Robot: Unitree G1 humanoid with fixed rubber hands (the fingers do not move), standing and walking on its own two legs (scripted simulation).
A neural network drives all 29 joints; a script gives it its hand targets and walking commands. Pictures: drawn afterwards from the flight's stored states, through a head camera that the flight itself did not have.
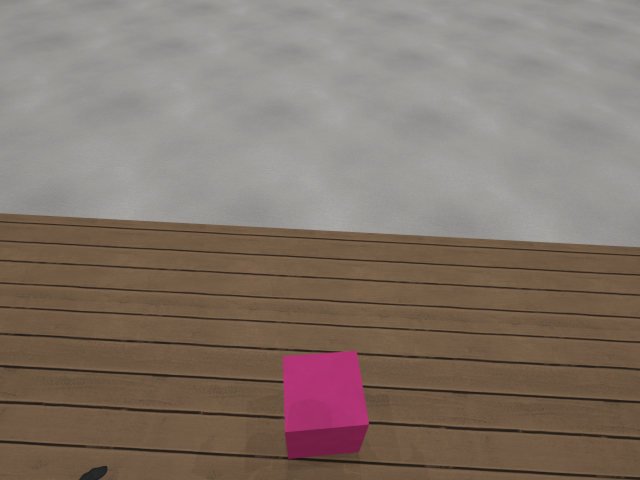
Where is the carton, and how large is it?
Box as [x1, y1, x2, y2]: [283, 351, 368, 458]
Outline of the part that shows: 356,351 283,356 284,415 288,458 358,451 368,425 368,420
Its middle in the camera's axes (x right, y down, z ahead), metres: +0.00 +0.47 +1.11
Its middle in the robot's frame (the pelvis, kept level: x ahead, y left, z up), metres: +0.46 -0.01 -0.66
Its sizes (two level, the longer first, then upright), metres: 0.210 0.200 0.250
